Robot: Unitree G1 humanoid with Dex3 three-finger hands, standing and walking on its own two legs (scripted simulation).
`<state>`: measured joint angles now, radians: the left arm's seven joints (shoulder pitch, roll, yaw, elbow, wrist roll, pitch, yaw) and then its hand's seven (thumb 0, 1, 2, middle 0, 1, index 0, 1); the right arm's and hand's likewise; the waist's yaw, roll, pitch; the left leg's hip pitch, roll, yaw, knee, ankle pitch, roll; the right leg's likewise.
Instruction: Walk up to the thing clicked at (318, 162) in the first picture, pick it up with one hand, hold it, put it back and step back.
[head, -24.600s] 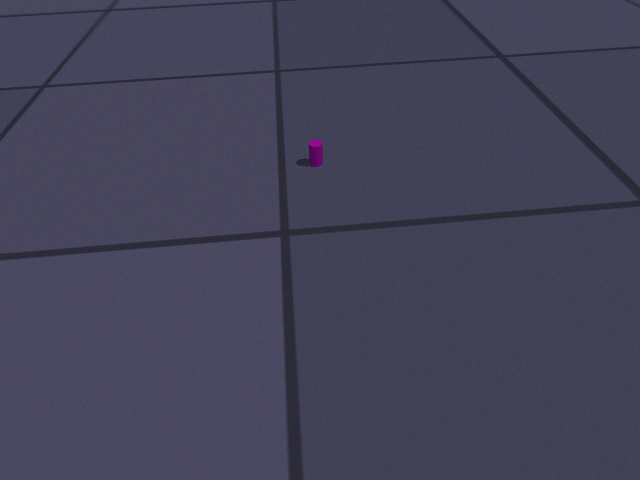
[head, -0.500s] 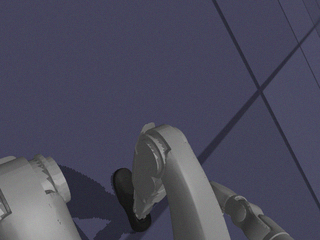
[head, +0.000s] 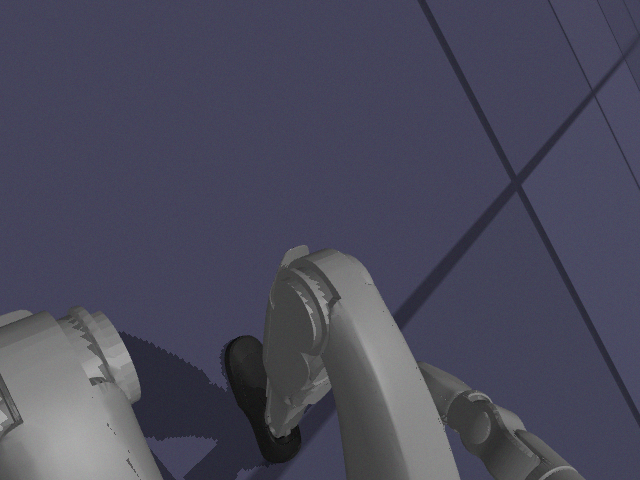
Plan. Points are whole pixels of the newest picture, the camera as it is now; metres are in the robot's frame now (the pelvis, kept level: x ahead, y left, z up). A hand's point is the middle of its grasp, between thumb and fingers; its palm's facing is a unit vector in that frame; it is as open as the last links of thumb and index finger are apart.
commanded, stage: withdraw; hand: left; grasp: from the side
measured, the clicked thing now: out of the picture +0.44 +0.31 -0.22
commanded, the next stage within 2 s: rise in 0.16 s
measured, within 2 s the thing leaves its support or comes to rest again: neither
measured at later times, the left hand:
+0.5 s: hand out of the picture +0.37 +0.40 -0.06, palm faces +0.40 -0.88 -0.26, open 17.4 cm
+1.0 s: hand out of the picture +0.25 +0.33 +0.13, palm faces +0.36 -0.81 -0.46, open 17.3 cm
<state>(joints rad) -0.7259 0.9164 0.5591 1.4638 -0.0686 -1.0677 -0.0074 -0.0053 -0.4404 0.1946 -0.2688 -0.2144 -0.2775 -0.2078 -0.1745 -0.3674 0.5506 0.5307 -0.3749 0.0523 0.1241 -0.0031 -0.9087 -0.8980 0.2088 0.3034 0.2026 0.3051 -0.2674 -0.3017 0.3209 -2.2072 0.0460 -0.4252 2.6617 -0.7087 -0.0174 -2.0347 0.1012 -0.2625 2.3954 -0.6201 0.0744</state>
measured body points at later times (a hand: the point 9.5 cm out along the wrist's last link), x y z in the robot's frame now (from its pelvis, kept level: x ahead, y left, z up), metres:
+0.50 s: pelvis +0.01 -0.01 +0.04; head +0.18 +0.15 +0.42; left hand +0.34 +0.45 -0.04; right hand +0.19 -0.24 -0.04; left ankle +0.08 +0.13 -0.25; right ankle +0.14 -0.12 -0.25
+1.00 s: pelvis +0.03 -0.03 +0.22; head +0.19 +0.04 +0.64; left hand +0.22 +0.37 +0.16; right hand +0.27 -0.22 +0.11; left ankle +0.08 +0.13 -0.25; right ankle +0.14 -0.12 -0.25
